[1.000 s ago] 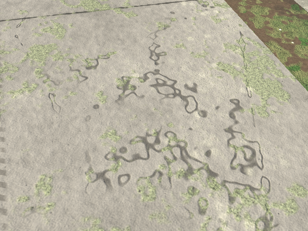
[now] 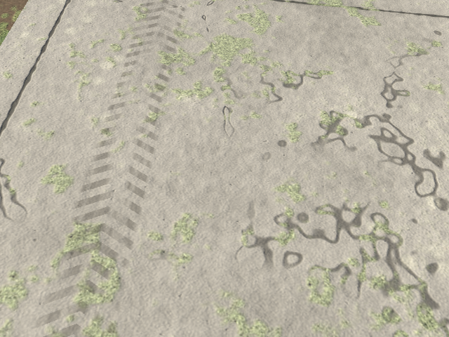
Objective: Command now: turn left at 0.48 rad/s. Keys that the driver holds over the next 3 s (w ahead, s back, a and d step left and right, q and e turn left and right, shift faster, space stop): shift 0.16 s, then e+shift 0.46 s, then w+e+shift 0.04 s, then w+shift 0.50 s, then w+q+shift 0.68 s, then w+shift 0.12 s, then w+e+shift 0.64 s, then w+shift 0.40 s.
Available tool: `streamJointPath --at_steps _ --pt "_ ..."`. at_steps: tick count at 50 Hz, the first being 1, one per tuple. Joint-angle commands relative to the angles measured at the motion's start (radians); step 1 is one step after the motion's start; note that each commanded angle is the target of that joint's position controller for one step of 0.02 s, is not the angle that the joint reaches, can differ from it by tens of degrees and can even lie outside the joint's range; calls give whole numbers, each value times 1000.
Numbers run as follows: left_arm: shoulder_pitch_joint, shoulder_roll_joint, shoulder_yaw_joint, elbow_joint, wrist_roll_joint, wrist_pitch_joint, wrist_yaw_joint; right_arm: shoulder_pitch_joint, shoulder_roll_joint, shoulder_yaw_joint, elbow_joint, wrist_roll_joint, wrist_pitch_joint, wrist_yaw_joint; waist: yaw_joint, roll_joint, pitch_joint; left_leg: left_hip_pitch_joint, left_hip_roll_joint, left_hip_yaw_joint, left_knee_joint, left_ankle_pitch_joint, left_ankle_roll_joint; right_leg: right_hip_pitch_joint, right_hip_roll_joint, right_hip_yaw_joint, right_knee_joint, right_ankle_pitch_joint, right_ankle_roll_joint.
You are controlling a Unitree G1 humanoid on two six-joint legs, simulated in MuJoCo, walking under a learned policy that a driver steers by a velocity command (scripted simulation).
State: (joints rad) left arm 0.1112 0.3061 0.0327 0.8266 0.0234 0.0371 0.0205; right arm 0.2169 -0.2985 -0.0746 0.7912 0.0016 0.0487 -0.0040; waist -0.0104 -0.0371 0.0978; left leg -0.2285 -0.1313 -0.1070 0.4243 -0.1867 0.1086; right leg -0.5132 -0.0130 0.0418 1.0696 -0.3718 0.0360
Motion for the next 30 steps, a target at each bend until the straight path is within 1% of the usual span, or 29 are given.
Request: streamJointPath --at_steps 1,4,8,9,10,11,12,13,14,15,17,19,21,22,23,24,25,26,27,28,29,30 --pt "33 87 21 -45 -2 7 -1 71 -143 -31 -37 -5 -11 -11 -13 105 -145 181 274 -234 -97 473 90 -63 -11 5 -18 43 8" --pt "19 95 26 -49 -2 13 0 76 -136 -22 -34 -14 -9 -16 -25 125 -123 178 275 -254 -118 399 77 -72 -12 7 -68 54 11" --pt "13 94 28 -47 -5 14 2 81 -129 -9 -24 -22 -17 -21 -30 120 -106 181 286 -278 -123 375 80 -52 -9 11 -141 46 5" --pt "32 85 25 -33 -6 15 1 67 -105 3 -20 -26 -22 -23 -19 110 -114 180 289 -256 -128 376 80 -20 -13 11 -178 46 2" --pt "46 68 18 -19 -8 15 -1 54 -73 19 -15 -31 -28 -26 -15 104 -120 158 284 -226 -135 367 74 43 -18 10 -236 47 -3" --pt "52 52 12 -6 -10 16 -3 48 -53 32 -4 -36 -34 -29 -16 108 -119 129 276 -196 -143 351 66 112 -13 4 -294 43 -9" --pt "51 52 10 0 -14 16 -4 46 -64 35 4 -42 -37 -32 -21 119 -109 103 273 -176 -142 344 63 164 3 -4 -329 31 -17" --pt "40 71 15 -5 -17 15 -4 45 -97 27 10 -43 -36 -36 -25 131 -93 100 278 -171 -127 362 68 175 24 -12 -335 7 -25" --pt "35 91 21 -11 -21 14 -5 51 -125 20 17 -41 -32 -40 -27 136 -83 117 295 -175 -105 405 80 163 38 -12 -332 -25 -34" --pt "38 101 24 -15 -22 11 -7 59 -142 13 22 -35 -28 -44 -26 134 -79 146 316 -182 -82 467 94 143 42 -14 -327 -53 -42" --pt "47 96 24 -21 -24 3 -11 65 -145 8 27 -25 -24 -51 -26 116 -85 211 355 -185 -40 585 120 114 37 -22 -330 -94 -55" --pt "53 82 23 -29 -26 -1 -15 56 -142 5 27 -22 -23 -56 -24 107 -94 250 375 -172 -7 647 128 113 37 -31 -357 -115 -67" --pt "71 69 24 -36 -30 -2 -21 30 -145 0 23 -23 -23 -58 -10 115 -103 246 369 -132 33 658 111 158 47 -43 -430 -96 -81" --pt "92 62 25 -35 -31 -3 -23 8 -149 -3 19 -21 -22 -57 8 117 -110 224 352 -97 68 639 88 208 57 -47 -505 -44 -92" --pt "124 63 27 -35 -27 -8 -23 -15 -158 -7 15 -18 -23 -56 37 104 -119 173 321 -49 133 589 47 289 56 -20 -626 84 -110" --pt "165 126 46 -37 -13 -16 -18 -40 -153 -8 -4 -19 -30 -51 59 20 -140 48 241 21 303 428 -16 406 -26 158 -716 254 -157" --pt "178 265 80 -56 -8 -23 -20 -61 -84 9 -61 -26 -27 -47 33 -186 -124 -274 42 138 517 -280 -105 551 -298 534 -712 845 -285" --pt "274 249 85 -27 -22 -20 -27 -92 -80 18 -74 -40 -18 -55 73 -138 -143 -353 16 56 676 -509 -112 559 -346 596 -705 999 -401" --pt "247 217 84 -33 -30 -16 -25 -72 -86 18 -61 -36 -15 -50 43 -45 -106 -378 62 17 751 -439 -123 548 -293 507 -698 939 -402" --pt "176 181 79 -54 -34 -6 -18 -79 -101 16 -55 -27 -19 -45 23 1 -71 -392 92 12 743 -346 -134 516 -221 425 -704 846 -355" --pt "134 160 75 -71 -33 3 -12 -94 -118 13 -61 -24 -22 -41 10 -1 -64 -401 109 14 708 -285 -144 514 -165 383 -708 797 -305" --pt "133 153 74 -77 -33 7 -8 -97 -131 12 -69 -28 -22 -31 10 -25 -88 -389 117 16 684 -250 -155 530 -131 360 -704 810 -281"
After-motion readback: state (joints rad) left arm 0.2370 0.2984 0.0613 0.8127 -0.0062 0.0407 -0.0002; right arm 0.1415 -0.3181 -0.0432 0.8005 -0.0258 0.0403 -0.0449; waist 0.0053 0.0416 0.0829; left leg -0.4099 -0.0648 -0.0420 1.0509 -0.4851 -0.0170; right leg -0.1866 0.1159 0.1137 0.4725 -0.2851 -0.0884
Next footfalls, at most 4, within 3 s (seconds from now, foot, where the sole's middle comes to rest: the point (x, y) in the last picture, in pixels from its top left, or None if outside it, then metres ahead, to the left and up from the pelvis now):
0.48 right None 0.04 -0.12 -0.78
1.00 left None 0.34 -0.01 -0.78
1.44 right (331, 260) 0.66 -0.36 -0.78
1.90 left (272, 150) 1.10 -0.21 -0.78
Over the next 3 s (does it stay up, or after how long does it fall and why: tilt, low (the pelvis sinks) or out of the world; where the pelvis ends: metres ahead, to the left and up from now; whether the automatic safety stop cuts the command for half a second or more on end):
stays up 1.96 -0.27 0.00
